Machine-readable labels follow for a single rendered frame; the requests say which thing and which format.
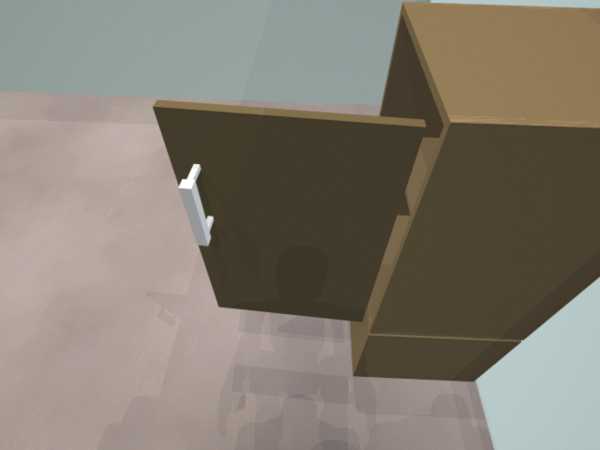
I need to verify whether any handle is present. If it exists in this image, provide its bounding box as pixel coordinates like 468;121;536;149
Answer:
178;164;214;246

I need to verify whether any cupboard door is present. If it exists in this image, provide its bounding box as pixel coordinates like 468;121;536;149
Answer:
153;100;426;322

